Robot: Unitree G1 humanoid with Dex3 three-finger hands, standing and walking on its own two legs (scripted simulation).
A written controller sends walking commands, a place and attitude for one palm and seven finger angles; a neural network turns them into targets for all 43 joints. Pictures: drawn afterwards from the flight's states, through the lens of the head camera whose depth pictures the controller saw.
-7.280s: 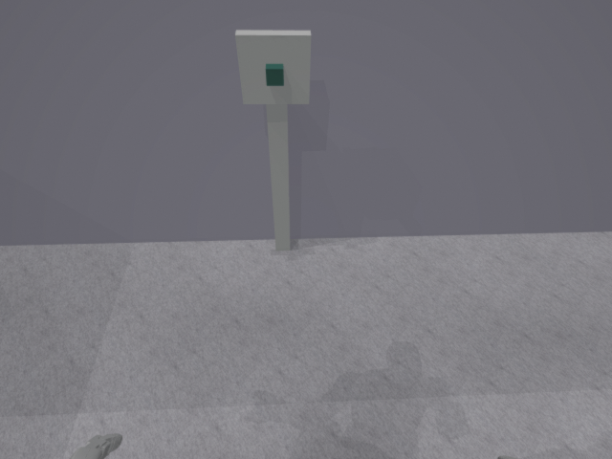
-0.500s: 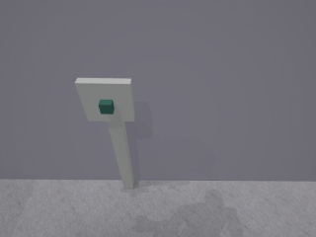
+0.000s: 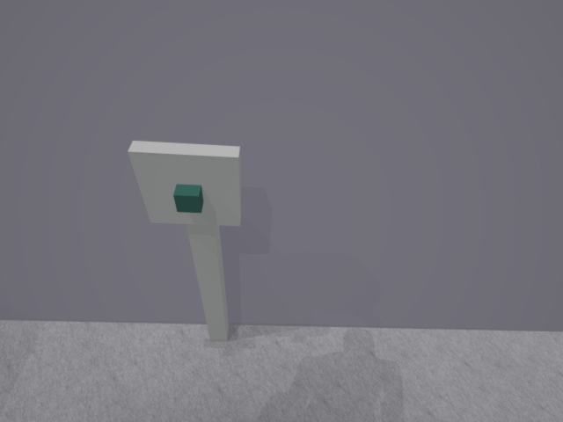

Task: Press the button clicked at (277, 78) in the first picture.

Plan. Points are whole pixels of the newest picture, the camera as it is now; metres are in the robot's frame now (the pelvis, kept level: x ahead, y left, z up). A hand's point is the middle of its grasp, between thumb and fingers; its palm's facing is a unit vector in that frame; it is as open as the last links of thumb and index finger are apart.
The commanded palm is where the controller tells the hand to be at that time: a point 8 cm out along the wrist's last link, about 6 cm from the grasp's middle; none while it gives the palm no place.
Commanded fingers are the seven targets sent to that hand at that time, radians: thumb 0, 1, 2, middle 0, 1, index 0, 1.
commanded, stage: come to a stop and stand still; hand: left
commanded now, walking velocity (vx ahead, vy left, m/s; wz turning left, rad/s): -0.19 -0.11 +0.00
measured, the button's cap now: (189, 197) +0.47 +0.20 +0.02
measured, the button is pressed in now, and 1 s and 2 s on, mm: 0 0 0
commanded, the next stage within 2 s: look again from close up in 1.74 s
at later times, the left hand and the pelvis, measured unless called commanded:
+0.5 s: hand out of the picture +0.01 +0.14 -0.17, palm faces +0.05 -0.98 -0.20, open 7.3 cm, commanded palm none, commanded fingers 0.00 0.90 0.90 -0.20 -0.30 -0.20 -0.30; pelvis -0.05 -0.04 +0.00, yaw +1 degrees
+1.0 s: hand out of the picture -0.14 +0.15 -0.17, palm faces +0.08 -0.98 -0.17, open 7.3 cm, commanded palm none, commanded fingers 0.00 0.90 0.90 -0.20 -0.30 -0.20 -0.30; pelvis -0.08 -0.01 +0.01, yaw +1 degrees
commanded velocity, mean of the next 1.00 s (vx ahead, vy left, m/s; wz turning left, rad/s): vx -0.02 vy -0.01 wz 0.00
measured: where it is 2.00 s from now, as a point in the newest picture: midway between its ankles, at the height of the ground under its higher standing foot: outside the picture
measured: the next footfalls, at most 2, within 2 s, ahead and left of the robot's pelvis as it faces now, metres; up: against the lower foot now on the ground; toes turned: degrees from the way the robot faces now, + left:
none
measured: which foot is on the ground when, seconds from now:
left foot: down 0.00-1.00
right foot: down 0.00-1.00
